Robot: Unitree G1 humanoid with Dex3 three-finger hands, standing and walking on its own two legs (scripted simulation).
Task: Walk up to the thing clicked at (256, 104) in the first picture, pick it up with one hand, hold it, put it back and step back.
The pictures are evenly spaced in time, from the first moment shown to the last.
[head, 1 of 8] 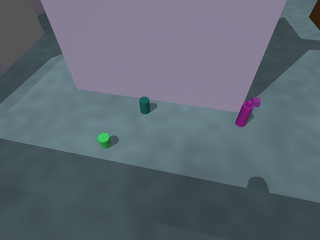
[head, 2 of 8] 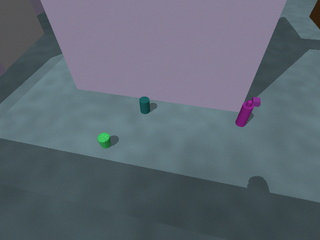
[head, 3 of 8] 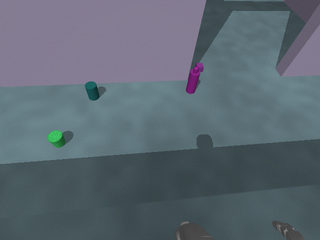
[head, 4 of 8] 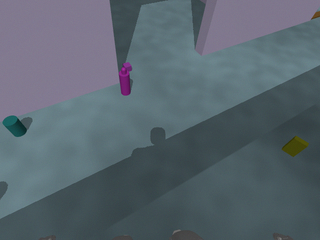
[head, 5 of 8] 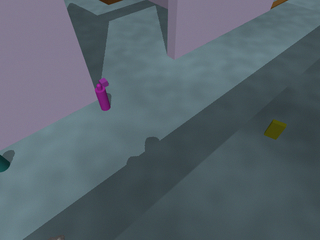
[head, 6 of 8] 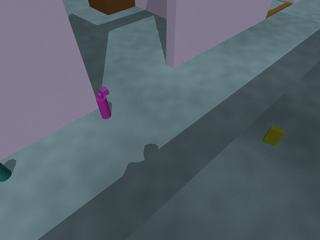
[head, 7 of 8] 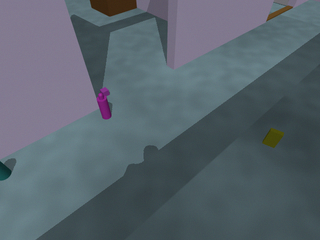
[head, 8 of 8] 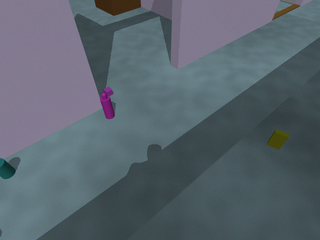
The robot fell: no
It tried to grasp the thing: no
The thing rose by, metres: 0.00
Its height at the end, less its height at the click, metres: +0.00
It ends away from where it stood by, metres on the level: 0.00
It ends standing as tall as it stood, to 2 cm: yes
